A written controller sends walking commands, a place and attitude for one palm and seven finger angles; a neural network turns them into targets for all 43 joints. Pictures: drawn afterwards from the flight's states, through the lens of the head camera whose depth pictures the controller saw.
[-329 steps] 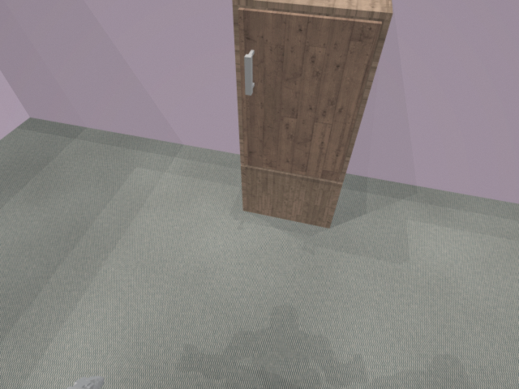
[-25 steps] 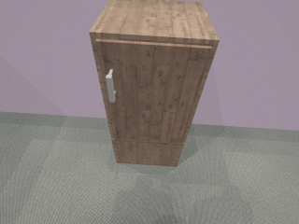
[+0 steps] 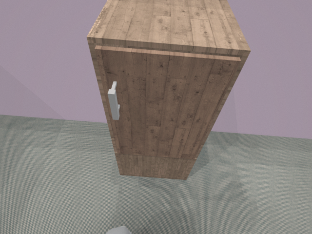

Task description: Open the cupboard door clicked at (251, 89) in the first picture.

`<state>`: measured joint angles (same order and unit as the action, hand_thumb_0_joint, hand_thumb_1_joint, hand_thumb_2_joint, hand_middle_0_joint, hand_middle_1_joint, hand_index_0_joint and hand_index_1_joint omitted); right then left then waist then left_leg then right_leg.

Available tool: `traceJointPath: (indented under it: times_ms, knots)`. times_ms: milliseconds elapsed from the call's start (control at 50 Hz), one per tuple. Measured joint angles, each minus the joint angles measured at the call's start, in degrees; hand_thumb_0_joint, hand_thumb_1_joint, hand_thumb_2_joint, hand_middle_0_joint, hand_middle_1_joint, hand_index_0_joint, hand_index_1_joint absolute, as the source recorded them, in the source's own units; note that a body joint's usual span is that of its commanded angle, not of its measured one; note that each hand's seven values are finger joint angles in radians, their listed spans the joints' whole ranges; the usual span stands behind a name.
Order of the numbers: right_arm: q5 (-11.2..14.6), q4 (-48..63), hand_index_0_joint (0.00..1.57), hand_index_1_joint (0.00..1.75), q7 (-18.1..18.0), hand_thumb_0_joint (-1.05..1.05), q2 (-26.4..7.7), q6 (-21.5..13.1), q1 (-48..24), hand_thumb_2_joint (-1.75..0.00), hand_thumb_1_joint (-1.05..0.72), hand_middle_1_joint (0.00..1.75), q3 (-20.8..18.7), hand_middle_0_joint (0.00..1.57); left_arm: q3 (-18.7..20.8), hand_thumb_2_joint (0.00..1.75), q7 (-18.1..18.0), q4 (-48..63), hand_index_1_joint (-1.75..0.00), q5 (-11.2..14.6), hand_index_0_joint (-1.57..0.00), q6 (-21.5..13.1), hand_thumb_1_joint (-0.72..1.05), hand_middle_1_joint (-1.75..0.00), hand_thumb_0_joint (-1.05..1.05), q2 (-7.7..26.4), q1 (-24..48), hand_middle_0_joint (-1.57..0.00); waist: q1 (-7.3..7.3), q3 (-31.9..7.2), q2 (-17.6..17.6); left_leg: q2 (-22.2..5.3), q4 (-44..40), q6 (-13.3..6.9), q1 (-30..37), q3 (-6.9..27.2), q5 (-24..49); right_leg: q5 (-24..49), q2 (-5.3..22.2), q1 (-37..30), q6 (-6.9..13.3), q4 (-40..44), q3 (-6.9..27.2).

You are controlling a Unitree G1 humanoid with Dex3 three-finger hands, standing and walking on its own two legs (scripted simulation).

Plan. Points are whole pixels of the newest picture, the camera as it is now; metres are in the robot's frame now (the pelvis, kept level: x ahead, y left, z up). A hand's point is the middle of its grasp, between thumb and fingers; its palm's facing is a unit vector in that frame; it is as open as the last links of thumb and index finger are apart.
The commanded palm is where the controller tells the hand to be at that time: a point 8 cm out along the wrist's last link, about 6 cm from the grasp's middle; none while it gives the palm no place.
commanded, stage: come to a stop and stand still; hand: left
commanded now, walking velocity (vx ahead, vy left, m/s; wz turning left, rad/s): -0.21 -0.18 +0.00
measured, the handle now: (115, 101) +0.49 +0.18 +0.01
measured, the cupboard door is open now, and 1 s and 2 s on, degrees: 0 0 0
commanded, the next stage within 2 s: look again from close up in 1.02 s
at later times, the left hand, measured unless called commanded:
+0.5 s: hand out of the picture -0.02 +0.15 -0.15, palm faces +0.05 -0.97 -0.22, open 7.3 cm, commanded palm none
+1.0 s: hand out of the picture -0.09 +0.19 -0.16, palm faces +0.05 -0.97 -0.22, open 7.4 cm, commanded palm none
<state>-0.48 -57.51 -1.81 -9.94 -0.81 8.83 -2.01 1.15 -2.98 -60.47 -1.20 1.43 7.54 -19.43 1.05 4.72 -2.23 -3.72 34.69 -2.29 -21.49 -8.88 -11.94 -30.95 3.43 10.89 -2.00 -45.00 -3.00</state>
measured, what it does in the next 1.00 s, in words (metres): steps on the spot: right foot, then left foot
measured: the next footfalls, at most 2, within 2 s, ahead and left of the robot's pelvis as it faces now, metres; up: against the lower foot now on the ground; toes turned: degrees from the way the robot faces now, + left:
right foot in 0.24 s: +0.01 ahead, -0.14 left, +0.00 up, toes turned +0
left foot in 0.54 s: -0.01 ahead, +0.10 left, +0.00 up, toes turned +4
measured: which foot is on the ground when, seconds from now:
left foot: down 0.00-0.24, up 0.26-0.52, down 0.54-1.00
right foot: up 0.00-0.22, down 0.24-1.00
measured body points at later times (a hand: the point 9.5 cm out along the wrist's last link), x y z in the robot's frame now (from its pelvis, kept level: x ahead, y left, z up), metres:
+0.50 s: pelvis -0.04 -0.03 +0.02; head -0.04 -0.04 +0.47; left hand -0.02 +0.20 -0.13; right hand -0.04 -0.27 -0.14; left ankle -0.05 +0.09 -0.71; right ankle -0.03 -0.15 -0.72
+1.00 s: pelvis -0.08 +0.01 +0.01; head -0.09 +0.01 +0.46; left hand -0.09 +0.24 -0.14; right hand -0.05 -0.22 -0.14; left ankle -0.05 +0.09 -0.72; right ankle -0.03 -0.14 -0.72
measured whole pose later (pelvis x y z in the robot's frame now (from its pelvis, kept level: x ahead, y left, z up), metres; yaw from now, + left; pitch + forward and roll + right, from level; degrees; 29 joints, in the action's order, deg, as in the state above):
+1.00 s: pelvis -0.08 +0.01 +0.01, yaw +2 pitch -2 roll +0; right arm -1.1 -57.8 -0.7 -9.9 0.5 17.4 -0.4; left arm -0.1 -2.0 -60.6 -1.9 0.4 9.7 -19.5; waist 0.2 0.1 0.3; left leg 2.2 28.7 -3.3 -13.5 -4.0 -13.3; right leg -11.9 5.5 15.2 -1.7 -29.1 -2.0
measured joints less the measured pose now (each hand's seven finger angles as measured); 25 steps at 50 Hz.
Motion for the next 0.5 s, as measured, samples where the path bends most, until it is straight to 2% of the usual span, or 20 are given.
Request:
traceJointPath:
  times_ms: [60,120,180,220,240,280,300,340,380,440,500]
  knots:
    - [-0.37,1.21,0.2,0.3,-0.42,0.01,0.73,0.65,-2.4,-0.9,-0.93,0.3,0.09,0.2,0.82,0.9,0.27,1.83,-0.3,-0.18,-0.2,0.89,0.91,-0.3,0.01,1.57,2.73,-0.2,-0.16,1.23,0.7,-0.71,-2.29,0.21,-0.03,-0.34,2.28,-1.26,-1.6,6.16,0.2,-9.28,1.11]
    - [-0.59,1.65,0.2,0.3,-0.44,0.0,1.15,1.17,-3.65,-0.9,-0.92,0.3,-0.1,0.2,1.7,0.9,0.85,4.01,-0.3,-0.35,-0.2,1.55,0.91,-0.3,0.01,3.1,4.96,-0.2,-0.38,1.48,1.74,-1.58,-4.01,0.37,-0.45,-0.55,4.07,1.02,-2.16,9.97,0.0,-10.56,0.99]
    - [-0.86,1.73,0.2,0.3,-0.15,0.0,0.92,1.78,-3.33,-0.9,-0.91,0.3,-0.54,0.21,2.23,0.9,1.24,5.86,-0.3,-0.5,-0.2,1.8,0.91,-0.3,0.01,3.99,6.57,-0.2,-0.88,0.98,3.12,-2.09,-4.66,1.02,-1.1,-0.09,5.51,3.32,-1.78,9.84,0.39,-4.91,0.17]
    - [-1.0,1.64,0.2,0.3,0.29,0.0,0.47,2.59,-2.24,-0.9,-0.91,0.3,-0.94,0.21,2.33,0.9,1.39,7.05,-0.3,-0.58,-0.2,1.27,0.91,-0.3,0.01,4.17,6.61,-0.2,-1.13,0.04,3.99,-2.18,-3.74,1.62,-2.04,0.56,5.76,6.95,-1.29,6.92,1.0,3.52,-0.68]
    - [-0.9,1.56,0.2,0.3,0.57,0.0,0.45,3.16,-1.48,-0.9,-0.91,0.3,-1.1,0.21,2.28,0.9,1.38,7.64,-0.3,-0.77,-0.2,0.67,0.91,-0.3,0.01,4.46,6.12,-0.2,-1.13,-0.74,3.6,-1.76,-1.86,2.01,-3.14,0.67,3.75,9.19,-0.71,5.41,1.61,8.45,-0.53]
    - [-0.68,0.94,0.2,0.3,1.2,0.0,-0.22,4.57,0.03,-0.9,-0.91,0.3,-1.57,0.21,1.67,0.9,1.04,7.27,-0.3,-0.98,-0.2,0.14,0.91,-0.3,0.0,3.77,5.69,-0.2,-1.27,-1.53,4.7,-1.0,4.14,3.03,-5.13,3.37,-5.15,12.5,-0.87,5.38,2.36,8.49,-1.5]
    - [-0.68,0.43,0.2,0.3,1.46,0.0,-0.62,5.14,0.91,-0.9,-0.91,0.3,-1.76,0.21,1.3,0.9,0.96,6.87,-0.3,-0.93,-0.2,0.07,0.91,-0.3,0.0,3.24,5.21,-0.2,-1.17,-2.23,5.13,-0.38,7.73,3.1,-5.79,4.86,-7.28,12.78,-1.0,4.95,2.58,9.14,-1.78]
    - [-0.79,-0.63,0.2,0.3,1.99,0.0,-1.25,5.45,2.54,-0.9,-0.92,0.3,-1.78,0.2,0.76,0.9,0.97,5.85,-0.3,-0.77,-0.2,-0.22,0.91,-0.3,0.01,2.31,3.98,-0.2,-1.09,-3.52,5.3,0.51,13.15,3.19,-5.79,6.42,-7.78,14.06,-1.28,3.59,2.72,12.26,-1.62]
    - [-0.83,-1.32,0.2,0.3,2.26,0.0,-1.53,4.77,4.37,-0.9,-0.92,0.3,-1.65,0.2,0.34,0.9,1.21,4.88,-0.3,-0.66,-0.2,-0.48,0.91,-0.3,0.01,1.67,3.05,-0.2,-1.39,-4.31,4.85,0.96,14.33,3.49,-3.93,6.36,-7.38,15.84,-1.3,2.26,2.72,15.56,-1.36]
    - [-0.7,-2.17,0.2,0.3,2.09,0.0,-1.64,3.89,7.14,-0.9,-0.92,0.3,-1.38,0.2,0.03,0.9,1.56,3.96,-0.3,-0.64,-0.2,-0.94,0.91,-0.3,0.01,0.97,2.45,-0.2,-1.33,-4.69,3.78,1.44,9.47,3.93,1.03,5.46,-8.88,17.47,-1.0,1.22,2.74,18.29,-1.24]
    - [-0.5,-3.06,0.2,0.3,1.54,0.0,-1.52,3.35,8.99,-0.9,-0.92,0.3,-0.85,0.2,0.3,0.9,1.41,2.96,-0.3,-0.39,-0.21,-1.09,0.92,-0.3,0.01,1.15,2.41,-0.21,-1.02,-4.35,3.13,1.66,-0.98,3.91,7.03,5.08,-6.73,17.54,-0.92,1.71,2.35,17.98,-1.56]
